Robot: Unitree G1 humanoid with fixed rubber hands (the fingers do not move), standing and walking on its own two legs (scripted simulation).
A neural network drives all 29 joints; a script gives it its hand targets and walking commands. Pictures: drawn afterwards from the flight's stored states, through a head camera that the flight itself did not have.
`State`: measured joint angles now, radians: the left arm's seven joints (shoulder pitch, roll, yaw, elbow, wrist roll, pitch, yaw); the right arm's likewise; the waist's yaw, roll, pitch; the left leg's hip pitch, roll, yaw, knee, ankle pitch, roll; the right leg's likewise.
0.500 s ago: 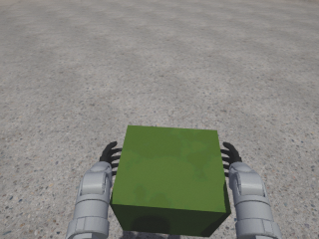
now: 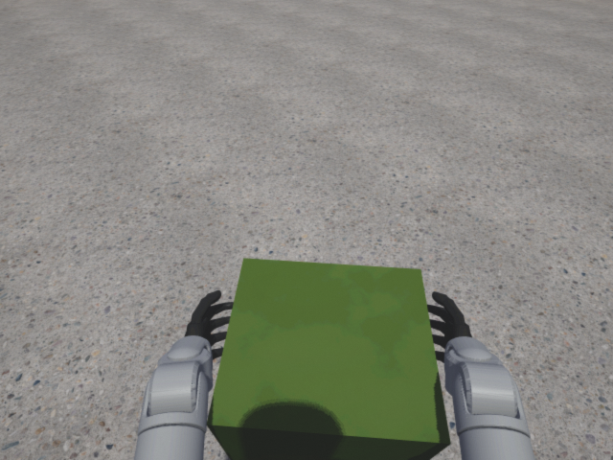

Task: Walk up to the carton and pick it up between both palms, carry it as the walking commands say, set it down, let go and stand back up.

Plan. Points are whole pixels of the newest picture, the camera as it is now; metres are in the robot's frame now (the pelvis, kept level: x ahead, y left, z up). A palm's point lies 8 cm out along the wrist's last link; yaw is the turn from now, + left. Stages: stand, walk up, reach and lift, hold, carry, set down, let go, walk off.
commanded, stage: reach and lift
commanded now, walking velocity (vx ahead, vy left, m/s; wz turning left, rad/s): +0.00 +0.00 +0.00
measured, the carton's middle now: (324, 370) +0.27 +0.01 -0.03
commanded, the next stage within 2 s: hold in 0.32 s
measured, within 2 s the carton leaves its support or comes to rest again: neither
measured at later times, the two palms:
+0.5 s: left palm (202, 353) +0.25 +0.17 +0.03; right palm (464, 356) +0.26 -0.17 +0.04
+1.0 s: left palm (202, 349) +0.26 +0.17 +0.04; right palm (462, 353) +0.27 -0.17 +0.04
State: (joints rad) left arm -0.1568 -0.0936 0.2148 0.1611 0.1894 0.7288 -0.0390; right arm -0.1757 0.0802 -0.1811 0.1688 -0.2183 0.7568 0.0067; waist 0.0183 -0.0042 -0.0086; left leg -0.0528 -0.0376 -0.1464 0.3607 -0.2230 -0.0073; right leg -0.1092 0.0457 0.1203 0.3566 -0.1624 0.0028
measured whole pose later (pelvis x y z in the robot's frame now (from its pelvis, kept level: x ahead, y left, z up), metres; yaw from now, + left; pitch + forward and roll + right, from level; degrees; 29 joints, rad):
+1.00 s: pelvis -0.01 +0.00 +0.00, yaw +1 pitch -5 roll +0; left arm -0.15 -0.11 0.21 0.14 0.19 0.74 -0.03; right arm -0.17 0.07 -0.18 0.15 -0.22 0.76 0.02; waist 0.00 0.01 -0.01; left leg -0.07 -0.04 -0.15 0.38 -0.22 -0.01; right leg -0.12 0.05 0.11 0.38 -0.17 0.00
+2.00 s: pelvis +0.14 -0.04 +0.00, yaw -4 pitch +6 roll +1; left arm 0.08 -0.13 0.12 -0.47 0.02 1.15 0.08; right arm 0.05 0.09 -0.16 -0.45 -0.04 1.18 -0.04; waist 0.00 -0.03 -0.23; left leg -0.51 0.06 0.07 0.79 -0.32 -0.01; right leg -0.15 -0.01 -0.09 0.37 -0.33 -0.04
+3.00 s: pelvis +0.89 -0.08 -0.02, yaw -5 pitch +3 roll +1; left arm 0.13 -0.14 0.14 -0.65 -0.02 1.16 0.08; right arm 0.09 0.13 -0.14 -0.61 -0.04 1.15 -0.02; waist 0.04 -0.03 -0.07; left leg -0.50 0.04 0.19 0.46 -0.07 0.04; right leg 0.06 -0.08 -0.19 0.39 -0.48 0.04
